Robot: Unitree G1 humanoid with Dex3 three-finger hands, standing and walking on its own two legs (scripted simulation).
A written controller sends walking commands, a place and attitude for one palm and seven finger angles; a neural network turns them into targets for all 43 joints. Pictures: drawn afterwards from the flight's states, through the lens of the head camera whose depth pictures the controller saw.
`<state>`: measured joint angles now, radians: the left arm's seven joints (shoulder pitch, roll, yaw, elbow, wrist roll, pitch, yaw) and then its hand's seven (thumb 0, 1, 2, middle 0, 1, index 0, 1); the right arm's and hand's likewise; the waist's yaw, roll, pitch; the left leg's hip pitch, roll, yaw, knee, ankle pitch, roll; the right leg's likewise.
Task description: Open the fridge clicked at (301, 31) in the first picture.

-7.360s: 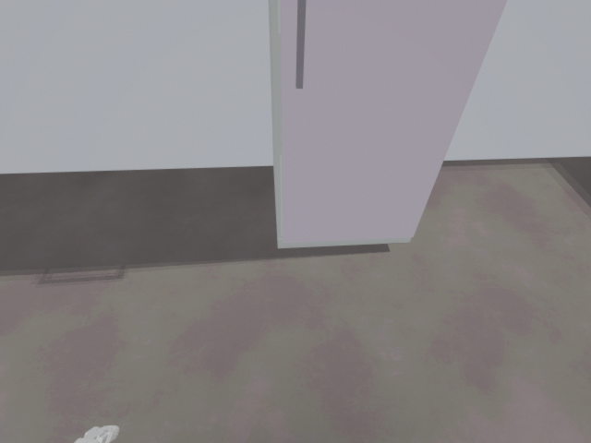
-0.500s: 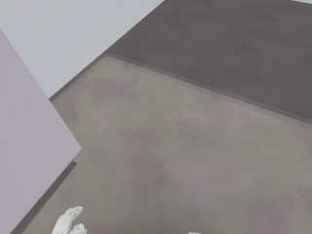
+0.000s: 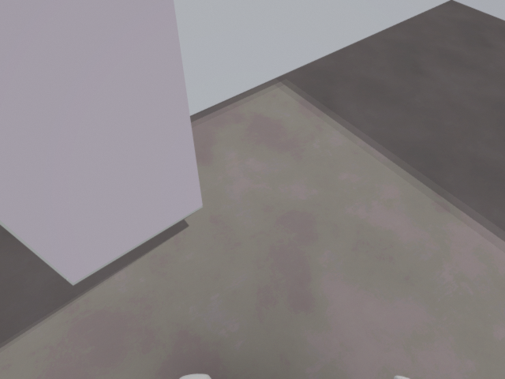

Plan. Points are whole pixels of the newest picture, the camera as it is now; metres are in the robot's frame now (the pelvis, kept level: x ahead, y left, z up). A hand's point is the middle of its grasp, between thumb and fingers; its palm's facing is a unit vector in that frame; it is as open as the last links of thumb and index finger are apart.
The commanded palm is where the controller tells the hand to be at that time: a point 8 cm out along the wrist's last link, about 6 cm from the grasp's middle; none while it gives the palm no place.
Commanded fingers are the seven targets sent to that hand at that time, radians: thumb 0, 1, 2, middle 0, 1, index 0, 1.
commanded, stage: turn to face it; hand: left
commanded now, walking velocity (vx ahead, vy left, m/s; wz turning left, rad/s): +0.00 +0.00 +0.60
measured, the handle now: out of the picture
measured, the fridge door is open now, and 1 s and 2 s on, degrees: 0 0 0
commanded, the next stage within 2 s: take the last steps up to it in 1.18 s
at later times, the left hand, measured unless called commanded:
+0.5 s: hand out of the picture +0.08 +0.23 -0.13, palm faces +0.27 -0.93 -0.26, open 7.4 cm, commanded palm none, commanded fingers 0.00 0.90 0.90 -0.20 -0.30 -0.20 -0.30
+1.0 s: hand out of the picture -0.12 +0.16 -0.14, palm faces +0.58 -0.77 -0.27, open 7.4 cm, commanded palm none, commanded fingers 0.00 0.90 0.90 -0.20 -0.30 -0.20 -0.30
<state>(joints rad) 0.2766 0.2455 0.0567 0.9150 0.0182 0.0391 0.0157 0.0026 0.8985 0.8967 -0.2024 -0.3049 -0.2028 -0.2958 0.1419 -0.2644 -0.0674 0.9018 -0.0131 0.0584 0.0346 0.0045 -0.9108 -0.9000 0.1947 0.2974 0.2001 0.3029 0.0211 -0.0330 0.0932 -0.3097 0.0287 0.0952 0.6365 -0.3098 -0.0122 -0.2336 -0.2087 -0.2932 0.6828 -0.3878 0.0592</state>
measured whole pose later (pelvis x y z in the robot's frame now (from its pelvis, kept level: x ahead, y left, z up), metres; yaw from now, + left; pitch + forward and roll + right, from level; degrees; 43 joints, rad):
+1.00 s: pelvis -0.03 -0.03 +0.02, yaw +34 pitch -1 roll +2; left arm 0.27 0.21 0.04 0.92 0.03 0.02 0.02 0.00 0.90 0.90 -0.20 -0.30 -0.20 -0.30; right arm 0.15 -0.28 -0.08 0.94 -0.01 0.08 0.02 0.00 -0.91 -0.90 0.19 0.30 0.20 0.30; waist 0.02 -0.01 0.10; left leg -0.36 0.04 0.03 0.82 -0.44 -0.07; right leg -0.20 -0.17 -0.23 0.56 -0.32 0.02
